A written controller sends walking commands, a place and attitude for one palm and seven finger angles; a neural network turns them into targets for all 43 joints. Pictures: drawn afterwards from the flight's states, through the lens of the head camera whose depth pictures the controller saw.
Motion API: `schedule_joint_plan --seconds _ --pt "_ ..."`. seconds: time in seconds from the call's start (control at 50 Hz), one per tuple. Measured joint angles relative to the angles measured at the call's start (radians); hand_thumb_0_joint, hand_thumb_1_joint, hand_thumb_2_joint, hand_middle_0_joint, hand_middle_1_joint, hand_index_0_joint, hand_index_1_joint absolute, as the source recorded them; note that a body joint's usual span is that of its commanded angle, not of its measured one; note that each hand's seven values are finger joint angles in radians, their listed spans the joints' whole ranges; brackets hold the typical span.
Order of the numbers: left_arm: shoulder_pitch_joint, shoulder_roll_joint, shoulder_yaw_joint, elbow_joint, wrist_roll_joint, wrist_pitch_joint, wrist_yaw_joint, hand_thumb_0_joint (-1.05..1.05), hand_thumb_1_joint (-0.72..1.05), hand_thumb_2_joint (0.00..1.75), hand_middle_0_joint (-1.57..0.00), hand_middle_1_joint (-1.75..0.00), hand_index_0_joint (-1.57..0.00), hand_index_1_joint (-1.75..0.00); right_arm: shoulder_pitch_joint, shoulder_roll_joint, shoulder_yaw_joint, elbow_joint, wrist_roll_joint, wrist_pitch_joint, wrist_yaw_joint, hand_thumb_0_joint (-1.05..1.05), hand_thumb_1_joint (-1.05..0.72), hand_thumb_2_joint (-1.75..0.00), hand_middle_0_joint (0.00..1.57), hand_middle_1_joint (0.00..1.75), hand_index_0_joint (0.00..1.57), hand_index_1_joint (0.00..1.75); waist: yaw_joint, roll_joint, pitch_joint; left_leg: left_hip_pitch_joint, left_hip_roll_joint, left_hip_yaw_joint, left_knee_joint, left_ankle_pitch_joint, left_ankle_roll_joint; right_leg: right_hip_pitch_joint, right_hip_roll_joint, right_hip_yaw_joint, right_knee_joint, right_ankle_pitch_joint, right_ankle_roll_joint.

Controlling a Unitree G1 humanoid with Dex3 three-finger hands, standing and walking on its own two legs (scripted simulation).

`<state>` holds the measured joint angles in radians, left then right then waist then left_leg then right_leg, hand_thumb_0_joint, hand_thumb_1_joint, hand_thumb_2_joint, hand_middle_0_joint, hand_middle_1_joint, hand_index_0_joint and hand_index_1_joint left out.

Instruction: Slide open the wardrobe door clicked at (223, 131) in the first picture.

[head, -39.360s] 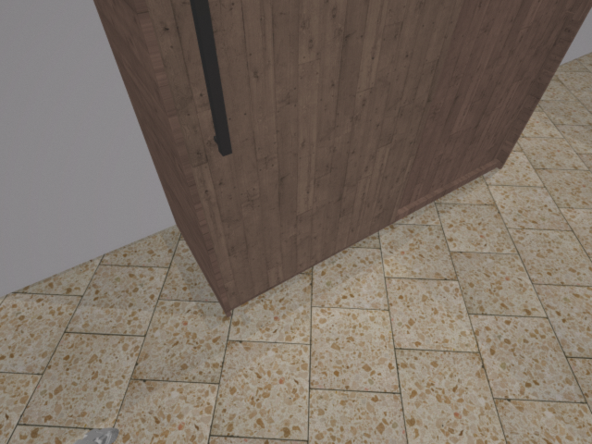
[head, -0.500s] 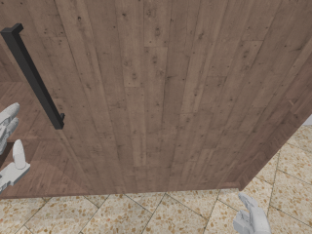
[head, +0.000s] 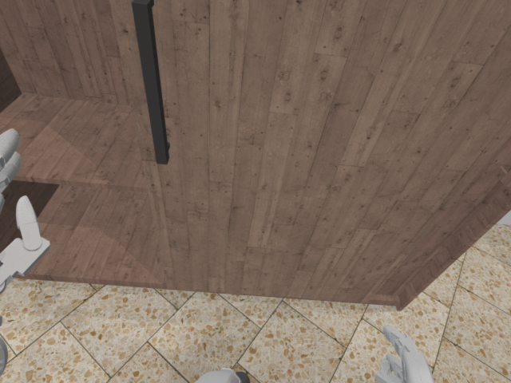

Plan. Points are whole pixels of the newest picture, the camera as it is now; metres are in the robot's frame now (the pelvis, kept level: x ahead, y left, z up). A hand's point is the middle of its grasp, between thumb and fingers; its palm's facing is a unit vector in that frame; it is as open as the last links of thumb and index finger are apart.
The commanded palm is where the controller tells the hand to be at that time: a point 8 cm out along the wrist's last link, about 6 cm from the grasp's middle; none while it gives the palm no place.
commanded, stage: step back with the hand held close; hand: left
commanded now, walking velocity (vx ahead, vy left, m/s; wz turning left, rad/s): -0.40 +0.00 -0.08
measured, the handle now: (157, 91) +0.56 +0.26 +0.17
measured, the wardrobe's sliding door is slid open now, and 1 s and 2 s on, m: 0.64 0.64 0.64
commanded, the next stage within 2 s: stop stepping back and stand still in 0.14 s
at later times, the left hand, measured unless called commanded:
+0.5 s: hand out of the picture -0.01 +0.38 +0.21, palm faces +0.42 -0.83 -0.36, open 7.4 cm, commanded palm -0.08 +0.43 +0.20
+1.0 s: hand out of the picture -0.18 +0.46 +0.22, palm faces +0.46 -0.74 -0.50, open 7.4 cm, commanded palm -0.23 +0.50 +0.20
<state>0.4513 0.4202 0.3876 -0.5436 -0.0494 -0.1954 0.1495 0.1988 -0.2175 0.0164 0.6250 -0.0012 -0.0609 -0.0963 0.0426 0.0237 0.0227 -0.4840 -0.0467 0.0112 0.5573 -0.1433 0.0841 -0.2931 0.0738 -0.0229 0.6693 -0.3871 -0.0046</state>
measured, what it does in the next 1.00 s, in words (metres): walks backwards: right foot, then left foot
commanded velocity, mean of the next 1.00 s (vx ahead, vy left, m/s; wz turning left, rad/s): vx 0.15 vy -0.15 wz -0.02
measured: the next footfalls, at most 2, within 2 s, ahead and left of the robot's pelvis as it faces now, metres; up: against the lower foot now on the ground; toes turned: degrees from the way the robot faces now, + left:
right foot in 0.18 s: -0.04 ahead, -0.11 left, +0.00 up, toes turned -3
left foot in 0.30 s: +0.08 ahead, +0.14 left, +0.00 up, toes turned -1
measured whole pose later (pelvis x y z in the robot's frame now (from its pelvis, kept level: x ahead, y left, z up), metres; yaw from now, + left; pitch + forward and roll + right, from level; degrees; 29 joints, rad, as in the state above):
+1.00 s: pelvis -0.36 +0.20 +0.01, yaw +2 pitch +0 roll +0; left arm 0.54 0.55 0.46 -0.62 -0.04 -0.15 0.13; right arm 0.29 -0.15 0.00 0.59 0.00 -0.06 -0.05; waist 0.01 -0.06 -0.07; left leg -0.53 0.09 0.09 0.82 -0.42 0.00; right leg -0.11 0.03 -0.09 0.49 -0.39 -0.11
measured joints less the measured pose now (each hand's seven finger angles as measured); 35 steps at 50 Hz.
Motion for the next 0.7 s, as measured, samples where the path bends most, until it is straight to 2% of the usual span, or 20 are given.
schedule_joint_plan --seconds 0.08,0.14,0.16,0.18,0.2,0.24,0.28,0.3,0.36,0.38,0.44,0.46,0.48,0.5,0.52,0.54,0.56,0.6,0.66,0.7 --pt "-0.066 0.037 0.023 0.004 -0.008 0.001 -0.021 0.02 0.88 0.90 -0.22 -0.30 -0.21 -0.31 -0.017 0.029 -0.025 -0.016 -0.004 -0.026 0.030 0.01 -0.91 -0.90 0.20 0.30 0.21 0.30 -0.022 -0.002 0.018 0.028 0.014 0.017 -0.151 0.146 -0.020 -0.043 0.046 0.016 0.247 -0.112 -0.026" --pt "-0.018 0.061 0.031 -0.030 -0.026 -0.011 -0.030 0.02 0.88 0.90 -0.22 -0.30 -0.21 -0.31 -0.008 0.039 -0.033 -0.040 0.005 -0.040 0.057 0.01 -0.91 -0.90 0.20 0.30 0.21 0.30 -0.037 0.004 -0.010 0.015 0.023 0.060 -0.231 0.155 -0.077 0.031 0.048 -0.045 0.144 -0.163 -0.055" --pt "0.006 0.080 0.040 -0.050 -0.030 -0.019 -0.030 0.02 0.89 0.90 -0.22 -0.30 -0.21 -0.31 -0.004 0.040 -0.034 -0.051 0.009 -0.046 0.064 0.01 -0.91 -0.90 0.20 0.30 0.21 0.30 -0.034 -0.008 -0.022 -0.030 0.015 0.078 -0.173 0.073 -0.122 0.074 0.028 -0.068 0.031 -0.169 -0.083" --pt "0.033 0.104 0.060 -0.078 -0.033 -0.034 -0.025 0.02 0.89 0.90 -0.22 -0.30 -0.21 -0.31 -0.010 0.041 -0.032 -0.056 0.017 -0.052 0.072 0.01 -0.91 -0.90 0.20 0.30 0.21 0.30 -0.010 -0.043 -0.024 -0.115 -0.007 0.075 0.020 -0.067 -0.161 0.088 -0.013 -0.056 -0.061 -0.092 -0.107" --pt "0.047 0.101 0.068 -0.100 -0.030 -0.051 -0.027 0.02 0.89 0.90 -0.22 -0.30 -0.21 -0.31 -0.026 0.033 -0.032 -0.044 0.017 -0.054 0.080 0.01 -0.90 -0.90 0.20 0.30 0.21 0.30 0.012 -0.044 -0.006 -0.184 -0.010 0.032 0.288 -0.181 -0.171 0.068 -0.025 -0.047 -0.039 0.001 -0.076" --pt "0.038 0.074 0.057 -0.112 -0.017 -0.065 -0.046 0.02 0.88 0.90 -0.22 -0.30 -0.21 -0.31 -0.034 0.034 -0.027 -0.007 0.004 -0.029 0.087 0.01 -0.91 -0.90 0.20 0.30 0.21 0.30 0.029 -0.046 0.017 -0.193 0.010 -0.026 0.581 -0.277 -0.150 0.068 -0.032 -0.039 0.009 0.033 0.001" --pt "-0.024 0.047 0.042 -0.101 -0.001 -0.062 -0.058 0.01 0.88 0.90 -0.22 -0.30 -0.22 -0.31 -0.027 0.047 -0.006 0.009 0.004 -0.008 0.081 0.01 -0.91 -0.90 0.20 0.30 0.21 0.30 0.045 -0.090 0.024 -0.082 0.046 -0.050 0.446 -0.279 -0.127 0.048 -0.060 -0.019 0.039 0.028 0.036" --pt "-0.066 0.033 0.038 -0.091 0.004 -0.057 -0.058 0.01 0.88 0.90 -0.22 -0.30 -0.22 -0.31 -0.022 0.039 0.002 -0.001 0.003 -0.013 0.075 0.01 -0.91 -0.90 0.20 0.30 0.21 0.30 0.046 -0.087 0.022 -0.023 0.074 -0.070 0.293 -0.255 -0.114 0.010 -0.064 -0.019 0.087 -0.013 0.024" --pt "-0.219 0.015 0.049 -0.030 0.003 -0.041 -0.051 0.01 0.88 0.90 -0.22 -0.30 -0.22 -0.31 -0.067 0.048 -0.017 0.011 -0.006 -0.062 0.071 0.01 -0.91 -0.90 0.20 0.30 0.21 0.30 0.021 -0.061 0.104 -0.058 0.069 -0.054 0.252 -0.016 -0.056 -0.108 -0.007 0.061 0.397 -0.155 0.002" --pt "-0.237 0.023 0.063 -0.024 -0.005 -0.025 -0.054 0.01 0.88 0.90 -0.22 -0.30 -0.21 -0.31 -0.077 0.066 -0.021 0.017 -0.005 -0.068 0.080 0.01 -0.91 -0.90 0.20 0.30 0.21 0.30 0.010 -0.063 0.123 -0.053 0.066 -0.049 0.224 0.007 -0.064 -0.134 0.020 0.074 0.493 -0.167 0.001" --pt "-0.188 0.029 0.069 -0.069 -0.033 0.040 -0.060 0.02 0.88 0.90 -0.21 -0.30 -0.21 -0.31 -0.059 0.120 -0.028 0.008 -0.003 -0.059 0.118 0.01 -0.91 -0.90 0.20 0.30 0.21 0.30 -0.023 -0.074 0.136 0.005 0.065 -0.015 0.032 0.066 -0.174 -0.125 0.069 0.017 0.569 -0.180 -0.011" --pt "-0.144 0.030 0.057 -0.094 -0.038 0.053 -0.063 0.02 0.89 0.90 -0.21 -0.30 -0.21 -0.31 -0.034 0.127 -0.033 -0.005 -0.002 -0.055 0.126 0.01 -0.91 -0.90 0.20 0.30 0.21 0.30 -0.037 -0.066 0.122 0.013 0.067 0.002 -0.022 0.041 -0.222 -0.081 0.074 -0.034 0.490 -0.208 -0.032" --pt "-0.084 0.047 0.050 -0.126 -0.036 0.053 -0.061 0.02 0.89 0.90 -0.21 -0.30 -0.21 -0.31 -0.002 0.130 -0.036 -0.023 0.008 -0.051 0.132 0.01 -0.91 -0.90 0.20 0.30 0.21 0.30 -0.050 -0.069 0.093 -0.031 0.054 0.033 0.046 -0.073 -0.263 -0.022 0.060 -0.077 0.338 -0.254 -0.084" --pt "-0.007 0.084 0.068 -0.176 -0.032 0.044 -0.057 0.02 0.89 0.90 -0.21 -0.30 -0.21 -0.31 0.028 0.132 -0.029 -0.042 0.023 -0.048 0.136 0.01 -0.90 -0.90 0.20 0.30 0.21 0.30 -0.039 -0.117 0.045 -0.135 0.007 0.047 0.305 -0.204 -0.227 0.011 0.020 -0.059 0.174 -0.226 -0.148" --pt "0.060 0.113 0.106 -0.233 -0.041 0.033 -0.060 0.02 0.89 0.90 -0.21 -0.30 -0.21 -0.31 0.043 0.128 -0.022 -0.055 0.030 -0.048 0.135 0.01 -0.90 -0.90 0.20 0.30 0.21 0.30 -0.008 -0.172 0.005 -0.243 -0.031 0.050 0.626 -0.281 -0.140 -0.002 -0.034 -0.014 0.065 -0.146 -0.177" --pt "0.088 0.123 0.133 -0.264 -0.051 0.010 -0.072 0.02 0.89 0.90 -0.21 -0.30 -0.21 -0.31 0.036 0.114 -0.020 -0.047 0.019 -0.045 0.124 0.01 -0.90 -0.90 0.20 0.30 0.21 0.30 0.017 -0.177 0.001 -0.283 -0.024 0.029 0.857 -0.290 -0.107 -0.047 -0.057 0.003 0.081 -0.022 -0.133" --pt "0.080 0.132 0.140 -0.261 -0.049 -0.014 -0.083 0.02 0.88 0.90 -0.22 -0.30 -0.21 -0.31 0.029 0.104 -0.017 -0.025 0.002 -0.035 0.112 0.01 -0.90 -0.90 0.20 0.30 0.21 0.30 0.022 -0.165 0.000 -0.261 0.002 0.002 0.930 -0.288 -0.098 -0.068 -0.064 0.003 0.105 0.022 -0.076" --pt "0.004 0.136 0.120 -0.183 -0.025 -0.045 -0.082 0.01 0.88 0.90 -0.22 -0.30 -0.22 -0.31 0.037 0.091 -0.009 0.021 -0.008 -0.014 0.090 0.01 -0.90 -0.90 0.20 0.30 0.21 0.30 0.022 -0.149 -0.031 -0.130 0.069 -0.013 0.755 -0.340 -0.081 -0.085 -0.090 -0.013 0.109 0.006 -0.042" --pt "-0.127 0.075 0.097 -0.039 -0.010 -0.032 -0.033 0.01 0.88 0.90 -0.22 -0.30 -0.22 -0.31 0.067 0.031 -0.008 0.007 -0.002 -0.024 0.051 0.01 -0.90 -0.90 0.20 0.30 0.21 0.30 0.003 -0.062 -0.084 0.109 0.145 -0.053 0.241 -0.368 -0.060 -0.167 -0.084 -0.018 0.222 -0.151 -0.039" --pt "-0.186 0.057 0.125 0.055 -0.007 -0.033 -0.014 0.01 0.88 0.90 -0.22 -0.30 -0.22 -0.31 0.030 0.048 -0.021 0.024 0.000 -0.024 0.042 0.01 -0.90 -0.90 0.20 0.30 0.21 0.30 -0.004 -0.072 -0.031 0.093 0.123 -0.028 0.280 -0.271 -0.081 -0.242 -0.062 0.050 0.452 -0.124 -0.017"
